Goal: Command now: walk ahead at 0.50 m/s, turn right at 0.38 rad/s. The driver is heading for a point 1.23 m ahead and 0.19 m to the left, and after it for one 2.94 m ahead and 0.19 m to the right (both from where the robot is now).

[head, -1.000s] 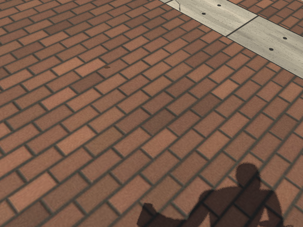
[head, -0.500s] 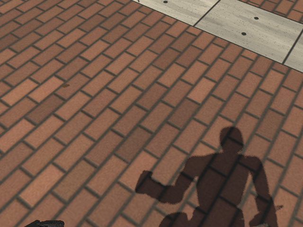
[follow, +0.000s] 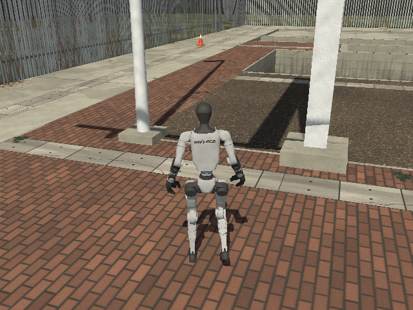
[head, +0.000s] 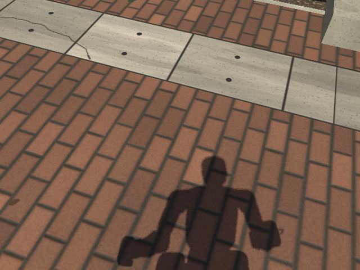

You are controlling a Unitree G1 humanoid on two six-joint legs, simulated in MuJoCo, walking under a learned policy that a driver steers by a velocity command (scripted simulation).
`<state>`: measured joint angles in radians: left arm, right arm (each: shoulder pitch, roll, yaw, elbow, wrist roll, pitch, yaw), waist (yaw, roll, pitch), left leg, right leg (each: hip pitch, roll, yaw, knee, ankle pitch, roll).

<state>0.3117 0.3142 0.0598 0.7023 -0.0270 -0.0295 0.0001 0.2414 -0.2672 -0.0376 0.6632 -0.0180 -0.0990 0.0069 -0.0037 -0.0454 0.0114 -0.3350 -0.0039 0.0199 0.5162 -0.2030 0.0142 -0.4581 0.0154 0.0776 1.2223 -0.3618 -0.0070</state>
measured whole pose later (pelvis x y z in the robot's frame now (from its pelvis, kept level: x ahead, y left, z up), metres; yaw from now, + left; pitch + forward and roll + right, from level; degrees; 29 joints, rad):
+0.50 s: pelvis +0.26 -0.05 +0.00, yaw +4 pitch +1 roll -1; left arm 0.17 0.26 0.05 0.70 0.01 -0.08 -0.02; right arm 0.35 -0.31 -0.05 0.80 0.03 -0.05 0.00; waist -0.02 0.04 0.03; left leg -0.44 0.06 -0.05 1.15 -0.37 0.00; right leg -0.30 0.01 -0.07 0.46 -0.19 -0.03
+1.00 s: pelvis +0.51 +0.06 +0.00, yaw +21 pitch +1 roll -1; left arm 0.20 0.30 0.06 0.77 -0.01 -0.10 0.00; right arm 0.22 -0.30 -0.07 0.66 0.01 -0.04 0.04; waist 0.00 -0.01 0.08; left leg -0.38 -0.08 0.00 0.54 -0.17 0.09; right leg -0.41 -0.07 0.03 1.20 -0.39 0.01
